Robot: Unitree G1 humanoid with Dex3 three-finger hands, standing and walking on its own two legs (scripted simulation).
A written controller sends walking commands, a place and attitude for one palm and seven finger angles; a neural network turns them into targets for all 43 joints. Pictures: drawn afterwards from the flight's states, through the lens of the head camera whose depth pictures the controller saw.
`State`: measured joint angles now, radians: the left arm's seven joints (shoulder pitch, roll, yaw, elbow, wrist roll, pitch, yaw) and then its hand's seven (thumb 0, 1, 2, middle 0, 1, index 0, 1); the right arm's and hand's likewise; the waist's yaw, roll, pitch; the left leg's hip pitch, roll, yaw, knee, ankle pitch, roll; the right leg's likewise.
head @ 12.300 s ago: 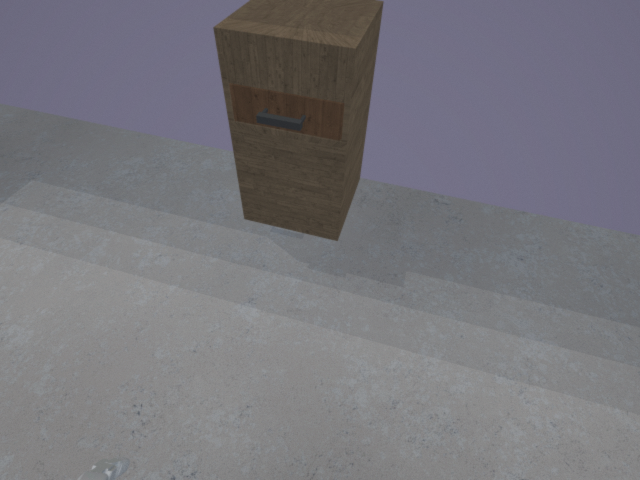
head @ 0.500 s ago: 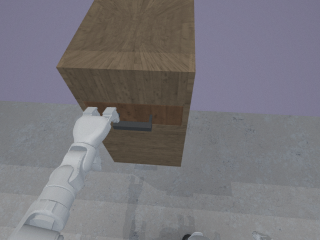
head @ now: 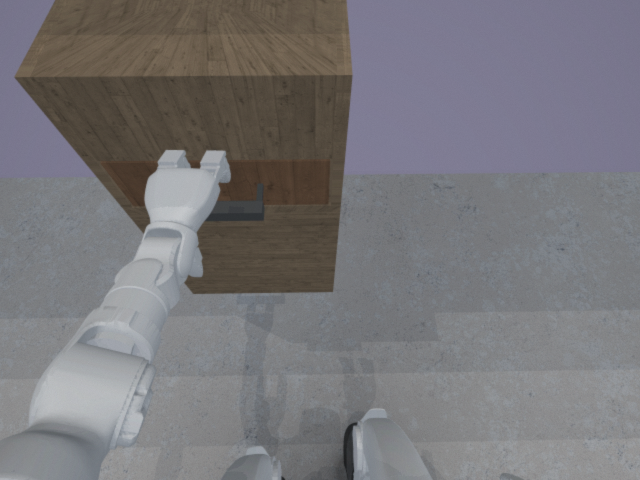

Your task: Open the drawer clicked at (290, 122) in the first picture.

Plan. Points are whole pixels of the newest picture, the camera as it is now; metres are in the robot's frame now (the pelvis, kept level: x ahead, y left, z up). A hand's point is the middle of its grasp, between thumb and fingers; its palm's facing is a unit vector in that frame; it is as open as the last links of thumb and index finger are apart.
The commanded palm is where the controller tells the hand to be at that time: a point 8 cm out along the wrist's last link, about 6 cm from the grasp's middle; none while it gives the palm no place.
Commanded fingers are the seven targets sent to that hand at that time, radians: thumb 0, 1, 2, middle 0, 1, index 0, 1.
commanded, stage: move the hooked fingers above the handle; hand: left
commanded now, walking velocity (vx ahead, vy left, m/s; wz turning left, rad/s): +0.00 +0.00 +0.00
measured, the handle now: (222, 200) +0.58 +0.14 -0.13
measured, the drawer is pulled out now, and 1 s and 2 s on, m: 0.00 0.00 0.00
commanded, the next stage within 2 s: none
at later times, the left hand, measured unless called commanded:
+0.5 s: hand (230, 200) +0.54 +0.11 -0.07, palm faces +0.04 -0.03 -1.00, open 13.7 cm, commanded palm +0.50 +0.14 -0.02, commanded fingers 0.00 -0.50 0.30 -0.30 -1.20 -0.30 -1.20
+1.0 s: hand (220, 204) +0.53 +0.13 -0.08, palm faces +0.02 -0.05 -1.00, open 13.9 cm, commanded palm +0.50 +0.15 -0.03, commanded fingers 0.00 -0.50 0.30 -0.30 -1.20 -0.30 -1.20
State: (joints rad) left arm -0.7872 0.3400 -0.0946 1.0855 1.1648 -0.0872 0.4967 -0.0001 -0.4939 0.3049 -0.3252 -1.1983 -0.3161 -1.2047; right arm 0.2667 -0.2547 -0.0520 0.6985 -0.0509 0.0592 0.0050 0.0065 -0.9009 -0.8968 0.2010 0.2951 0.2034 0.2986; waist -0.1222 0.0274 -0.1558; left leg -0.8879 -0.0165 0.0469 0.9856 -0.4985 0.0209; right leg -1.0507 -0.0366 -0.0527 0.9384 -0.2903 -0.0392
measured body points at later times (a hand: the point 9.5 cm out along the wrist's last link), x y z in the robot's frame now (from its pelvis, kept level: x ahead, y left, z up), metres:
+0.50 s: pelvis -0.01 +0.01 -0.05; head +0.17 -0.01 +0.36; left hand +0.53 +0.11 -0.02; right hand -0.02 -0.27 -0.19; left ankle -0.02 +0.11 -0.67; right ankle +0.08 -0.10 -0.67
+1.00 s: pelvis -0.01 +0.01 -0.06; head +0.17 +0.01 +0.36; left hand +0.52 +0.13 -0.02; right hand +0.02 -0.28 -0.18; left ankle -0.02 +0.11 -0.67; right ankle +0.08 -0.10 -0.67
